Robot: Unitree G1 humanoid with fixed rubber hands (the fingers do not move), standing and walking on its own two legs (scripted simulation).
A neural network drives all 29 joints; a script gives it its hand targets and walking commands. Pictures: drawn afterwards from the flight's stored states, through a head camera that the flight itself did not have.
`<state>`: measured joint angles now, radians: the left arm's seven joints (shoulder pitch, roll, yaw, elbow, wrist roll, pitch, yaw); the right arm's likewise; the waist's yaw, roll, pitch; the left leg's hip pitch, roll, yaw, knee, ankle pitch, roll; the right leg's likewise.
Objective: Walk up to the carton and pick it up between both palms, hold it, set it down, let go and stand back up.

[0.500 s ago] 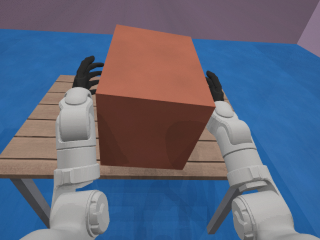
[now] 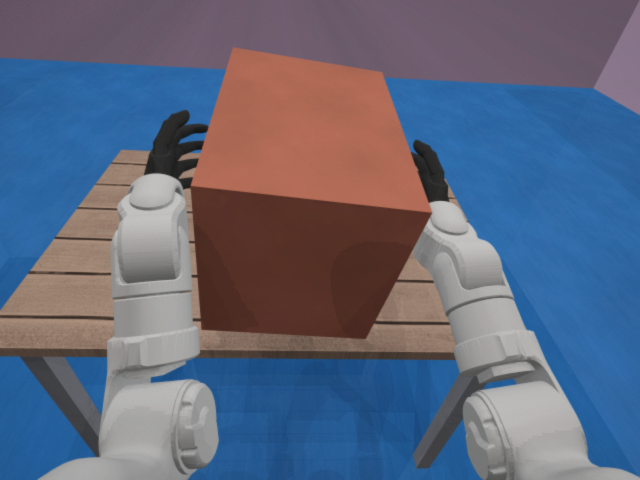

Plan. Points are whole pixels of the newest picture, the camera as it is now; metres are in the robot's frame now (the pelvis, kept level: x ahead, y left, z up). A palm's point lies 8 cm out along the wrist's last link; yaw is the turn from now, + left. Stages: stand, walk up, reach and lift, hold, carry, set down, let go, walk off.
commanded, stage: hold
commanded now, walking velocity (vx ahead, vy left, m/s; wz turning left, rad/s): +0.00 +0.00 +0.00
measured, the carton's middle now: (298, 191) +0.43 +0.01 +0.18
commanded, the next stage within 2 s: set down in 0.80 s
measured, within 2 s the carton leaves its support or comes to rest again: neither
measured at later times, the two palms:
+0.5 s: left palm (166, 181) +0.36 +0.16 +0.24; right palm (428, 206) +0.36 -0.14 +0.21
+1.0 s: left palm (160, 167) +0.36 +0.17 +0.25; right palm (424, 198) +0.36 -0.14 +0.22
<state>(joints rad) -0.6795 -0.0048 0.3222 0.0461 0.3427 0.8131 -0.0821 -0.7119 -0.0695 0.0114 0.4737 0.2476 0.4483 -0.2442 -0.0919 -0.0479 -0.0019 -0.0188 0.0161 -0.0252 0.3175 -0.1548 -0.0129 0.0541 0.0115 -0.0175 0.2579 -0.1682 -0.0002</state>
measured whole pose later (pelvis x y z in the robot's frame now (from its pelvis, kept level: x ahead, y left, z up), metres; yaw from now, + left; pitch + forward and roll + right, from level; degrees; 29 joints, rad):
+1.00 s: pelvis +0.00 +0.00 +0.00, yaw +0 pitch -9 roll +0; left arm -0.75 -0.02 0.36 0.09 0.38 0.72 -0.11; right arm -0.74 -0.03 -0.05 0.52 0.15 0.34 -0.22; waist -0.06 -0.05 0.03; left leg 0.00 0.02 -0.02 0.30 -0.14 -0.01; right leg 0.06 0.01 -0.01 0.25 -0.16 0.00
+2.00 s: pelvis +0.01 +0.00 +0.00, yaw +0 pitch -5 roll +0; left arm -0.75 -0.04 0.37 0.50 0.34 0.33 -0.04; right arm -0.71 0.02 -0.30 0.85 -0.11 -0.04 -0.13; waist 0.02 -0.06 0.05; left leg -0.06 0.02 -0.02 0.30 -0.15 -0.02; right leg 0.01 0.01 -0.02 0.25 -0.18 -0.01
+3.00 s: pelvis +0.02 -0.01 +0.00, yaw -3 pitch +5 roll +0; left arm -0.79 -0.08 0.50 0.74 0.36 0.13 0.00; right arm -0.78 0.05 -0.57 0.93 -0.36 -0.10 -0.03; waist 0.08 -0.04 -0.03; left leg -0.22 0.03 0.02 0.28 -0.14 -0.03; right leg -0.18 0.03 0.02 0.26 -0.16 -0.01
